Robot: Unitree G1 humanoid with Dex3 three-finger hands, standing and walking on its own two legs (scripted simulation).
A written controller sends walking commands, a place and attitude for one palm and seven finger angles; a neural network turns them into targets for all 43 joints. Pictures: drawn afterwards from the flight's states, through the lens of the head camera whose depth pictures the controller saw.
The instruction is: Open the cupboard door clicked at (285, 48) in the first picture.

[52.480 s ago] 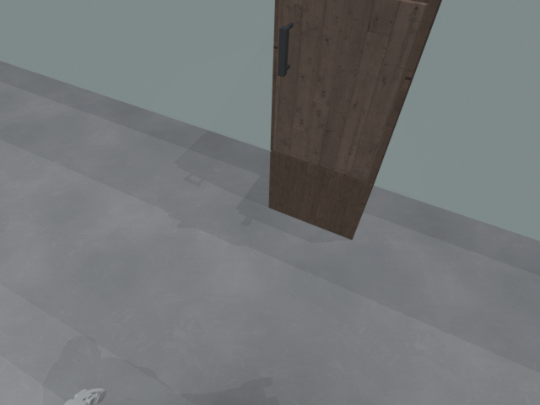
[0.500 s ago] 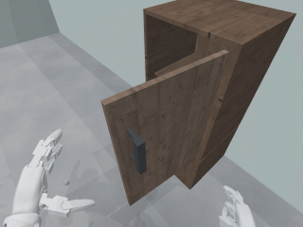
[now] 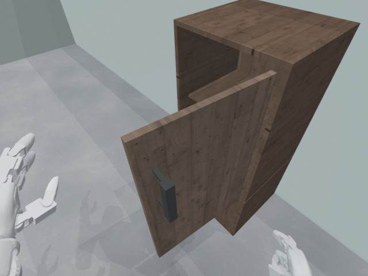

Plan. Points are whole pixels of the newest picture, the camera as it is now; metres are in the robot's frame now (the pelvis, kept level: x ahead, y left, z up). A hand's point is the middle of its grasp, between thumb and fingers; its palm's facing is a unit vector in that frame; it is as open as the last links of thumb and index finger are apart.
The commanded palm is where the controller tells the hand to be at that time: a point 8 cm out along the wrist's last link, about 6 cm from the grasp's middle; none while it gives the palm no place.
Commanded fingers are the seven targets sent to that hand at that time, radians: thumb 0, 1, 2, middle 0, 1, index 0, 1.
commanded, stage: draw the hand back to the body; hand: left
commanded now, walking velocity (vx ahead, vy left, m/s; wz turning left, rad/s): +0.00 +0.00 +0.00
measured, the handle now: (164, 195) +0.28 +0.09 +0.04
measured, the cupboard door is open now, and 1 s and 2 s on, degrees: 84 84 84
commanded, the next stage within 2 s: step back with the hand held close in 0.38 s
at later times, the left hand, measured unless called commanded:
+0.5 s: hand (50, 202) +0.18 +0.25 +0.15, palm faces +0.44 -0.81 -0.39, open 7.4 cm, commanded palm +0.13 +0.29 +0.17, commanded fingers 0.00 0.90 0.90 -0.20 -0.30 -0.20 -0.30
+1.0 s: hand (30, 220) +0.15 +0.26 +0.15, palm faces +0.34 -0.79 -0.51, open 7.4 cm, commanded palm +0.09 +0.30 +0.17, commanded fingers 0.00 0.90 0.90 -0.20 -0.30 -0.20 -0.30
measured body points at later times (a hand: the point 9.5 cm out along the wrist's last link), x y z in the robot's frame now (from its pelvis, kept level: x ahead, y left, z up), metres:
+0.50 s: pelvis -0.01 -0.01 +0.00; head -0.03 -0.03 +0.45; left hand +0.15 +0.29 +0.18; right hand +0.18 -0.24 -0.09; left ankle -0.01 +0.09 -0.74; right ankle -0.04 -0.11 -0.74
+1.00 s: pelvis -0.06 +0.01 -0.01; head -0.04 +0.01 +0.44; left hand +0.12 +0.30 +0.18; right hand +0.10 -0.25 -0.08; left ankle -0.01 +0.09 -0.74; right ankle -0.04 -0.11 -0.74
